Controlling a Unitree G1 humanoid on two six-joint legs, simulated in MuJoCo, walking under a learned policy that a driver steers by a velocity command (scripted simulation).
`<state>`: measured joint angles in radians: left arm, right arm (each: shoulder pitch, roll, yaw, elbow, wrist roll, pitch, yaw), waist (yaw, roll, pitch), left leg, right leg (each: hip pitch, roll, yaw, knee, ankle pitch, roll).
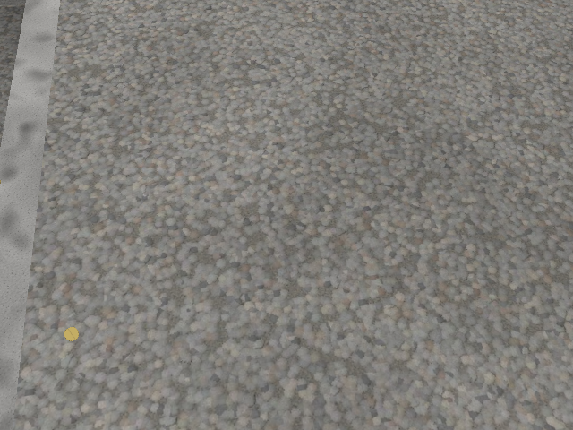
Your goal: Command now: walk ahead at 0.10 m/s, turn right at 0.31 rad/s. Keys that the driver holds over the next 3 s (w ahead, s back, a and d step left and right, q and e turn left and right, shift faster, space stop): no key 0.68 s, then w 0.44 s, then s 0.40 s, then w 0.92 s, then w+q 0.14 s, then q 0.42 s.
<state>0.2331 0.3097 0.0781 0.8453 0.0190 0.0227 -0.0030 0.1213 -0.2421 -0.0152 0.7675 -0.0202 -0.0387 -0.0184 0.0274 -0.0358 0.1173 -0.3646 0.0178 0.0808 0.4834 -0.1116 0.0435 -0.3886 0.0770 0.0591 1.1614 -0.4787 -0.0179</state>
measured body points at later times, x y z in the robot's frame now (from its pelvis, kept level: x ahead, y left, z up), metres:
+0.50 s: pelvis +0.03 -0.02 +0.01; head +0.03 -0.02 +0.46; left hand +0.16 +0.22 -0.12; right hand +0.08 -0.27 -0.13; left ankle +0.04 +0.11 -0.73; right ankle +0.04 -0.11 -0.73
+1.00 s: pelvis +0.08 +0.01 +0.00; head +0.08 +0.03 +0.45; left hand +0.09 +0.27 -0.15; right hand +0.08 -0.24 -0.14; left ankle +0.04 +0.10 -0.73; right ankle +0.04 -0.10 -0.72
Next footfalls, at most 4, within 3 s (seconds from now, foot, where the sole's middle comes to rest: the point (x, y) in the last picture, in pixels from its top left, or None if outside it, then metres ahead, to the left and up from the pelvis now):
0.22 right None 0.08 -0.11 -0.77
1.30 right None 0.38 -0.08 -0.77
1.72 left None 0.24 0.08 -0.77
2.20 right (357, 414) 0.46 -0.15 -0.77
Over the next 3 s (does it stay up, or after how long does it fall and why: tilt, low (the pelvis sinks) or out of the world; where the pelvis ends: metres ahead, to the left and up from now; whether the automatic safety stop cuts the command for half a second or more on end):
stays up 0.70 -0.07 0.00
